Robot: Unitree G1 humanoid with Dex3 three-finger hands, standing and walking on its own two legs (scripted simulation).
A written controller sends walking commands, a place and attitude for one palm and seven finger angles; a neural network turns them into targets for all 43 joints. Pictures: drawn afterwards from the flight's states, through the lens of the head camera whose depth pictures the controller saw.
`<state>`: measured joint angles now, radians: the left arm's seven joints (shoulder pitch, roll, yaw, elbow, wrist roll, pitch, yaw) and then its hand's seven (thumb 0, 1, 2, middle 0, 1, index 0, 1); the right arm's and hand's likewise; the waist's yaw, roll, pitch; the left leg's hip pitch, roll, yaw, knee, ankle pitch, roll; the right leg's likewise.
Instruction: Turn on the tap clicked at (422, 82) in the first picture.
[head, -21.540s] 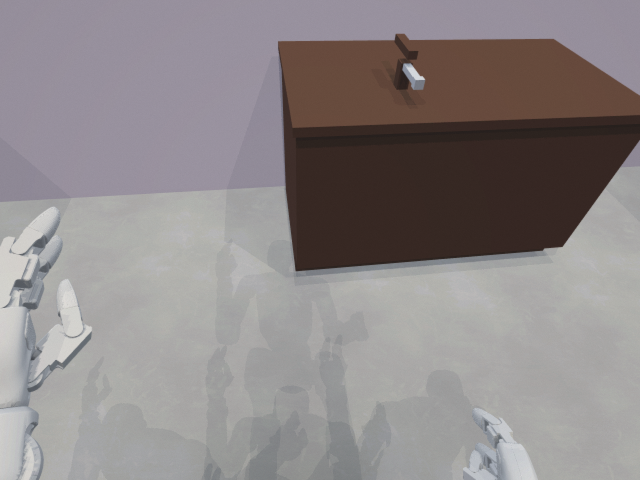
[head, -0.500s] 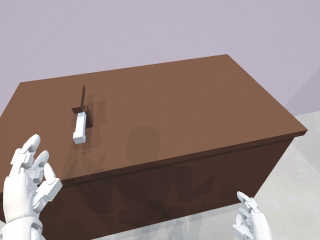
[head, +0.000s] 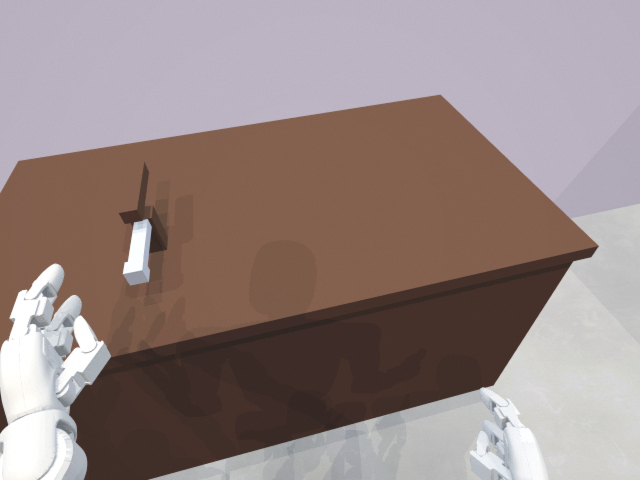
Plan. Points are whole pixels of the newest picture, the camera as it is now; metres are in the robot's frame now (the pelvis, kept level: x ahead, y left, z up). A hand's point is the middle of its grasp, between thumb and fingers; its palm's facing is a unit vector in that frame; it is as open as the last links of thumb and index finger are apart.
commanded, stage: reach beside the lever's end, fingers flat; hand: left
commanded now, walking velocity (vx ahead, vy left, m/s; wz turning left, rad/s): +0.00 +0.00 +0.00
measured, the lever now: (136, 272) +0.38 +0.34 +0.03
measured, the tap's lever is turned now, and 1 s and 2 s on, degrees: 0 0 1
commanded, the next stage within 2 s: none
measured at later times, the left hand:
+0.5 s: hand (109, 317) +0.26 +0.29 +0.09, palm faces +0.55 -0.83 -0.10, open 7.6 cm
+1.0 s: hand (115, 300) +0.31 +0.32 +0.05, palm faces +0.55 -0.83 -0.09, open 7.7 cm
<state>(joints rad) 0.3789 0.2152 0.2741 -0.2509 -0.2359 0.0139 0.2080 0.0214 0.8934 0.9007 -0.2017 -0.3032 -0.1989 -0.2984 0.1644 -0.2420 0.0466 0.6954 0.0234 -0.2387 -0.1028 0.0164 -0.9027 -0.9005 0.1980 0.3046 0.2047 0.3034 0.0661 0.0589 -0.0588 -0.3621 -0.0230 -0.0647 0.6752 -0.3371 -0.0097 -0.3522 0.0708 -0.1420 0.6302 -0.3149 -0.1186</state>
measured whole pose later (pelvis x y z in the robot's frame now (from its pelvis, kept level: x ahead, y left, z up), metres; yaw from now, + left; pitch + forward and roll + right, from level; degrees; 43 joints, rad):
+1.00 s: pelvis +0.00 +0.04 -0.01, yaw -1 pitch +8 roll -1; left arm -0.04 0.25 0.38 0.34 -0.18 -0.22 0.17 0.02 0.89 0.90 -0.17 -0.21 -0.17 -0.20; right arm 0.20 -0.26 0.02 0.69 0.00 -0.17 -0.08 0.01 -0.90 -0.90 0.20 0.30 0.21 0.30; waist 0.01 0.03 -0.08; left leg -0.54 -0.05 -0.03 0.77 -0.37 0.04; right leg -0.53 0.04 -0.11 0.72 -0.34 -0.07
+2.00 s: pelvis -0.01 +0.05 -0.03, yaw -2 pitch +13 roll -2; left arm -0.27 0.36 0.46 0.66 -0.17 -0.35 0.11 0.02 0.90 0.90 -0.15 -0.15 -0.15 -0.15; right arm 0.24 -0.26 0.02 0.69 -0.01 -0.05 -0.07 0.01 -0.90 -0.90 0.20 0.30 0.21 0.30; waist -0.02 0.03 -0.12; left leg -0.72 -0.04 -0.03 0.91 -0.42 0.05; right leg -0.70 0.05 -0.12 0.83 -0.37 -0.07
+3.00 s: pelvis +0.00 +0.04 -0.03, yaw -2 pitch +13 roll -2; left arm -0.25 0.25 0.38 0.62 -0.11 -0.37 0.27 0.03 0.92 0.91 -0.15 -0.15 -0.15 -0.15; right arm 0.24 -0.25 0.02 0.69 -0.03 -0.04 -0.04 0.01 -0.90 -0.90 0.20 0.30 0.21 0.30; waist -0.02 0.03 -0.13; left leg -0.72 -0.04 -0.03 0.92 -0.43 0.04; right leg -0.70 0.05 -0.12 0.85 -0.38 -0.07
